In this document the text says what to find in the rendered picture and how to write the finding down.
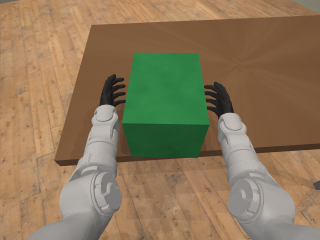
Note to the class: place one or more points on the robot right forearm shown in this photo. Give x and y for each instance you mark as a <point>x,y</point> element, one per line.
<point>238,152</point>

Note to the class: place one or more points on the right robot hand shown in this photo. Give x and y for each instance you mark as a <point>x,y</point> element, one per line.
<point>223,103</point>

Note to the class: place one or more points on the robot left forearm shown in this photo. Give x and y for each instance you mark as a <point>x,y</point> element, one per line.
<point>102,144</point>

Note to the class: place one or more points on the carton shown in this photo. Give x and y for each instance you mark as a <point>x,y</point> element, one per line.
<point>165,113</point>

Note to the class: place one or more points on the table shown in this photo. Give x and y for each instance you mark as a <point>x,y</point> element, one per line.
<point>269,66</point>

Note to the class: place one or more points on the left robot upper arm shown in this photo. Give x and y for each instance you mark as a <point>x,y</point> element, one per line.
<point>87,205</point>

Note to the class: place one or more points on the left robot hand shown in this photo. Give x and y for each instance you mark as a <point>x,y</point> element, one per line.
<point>107,96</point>

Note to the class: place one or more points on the right robot upper arm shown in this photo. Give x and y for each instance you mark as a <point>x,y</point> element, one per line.
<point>266,212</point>

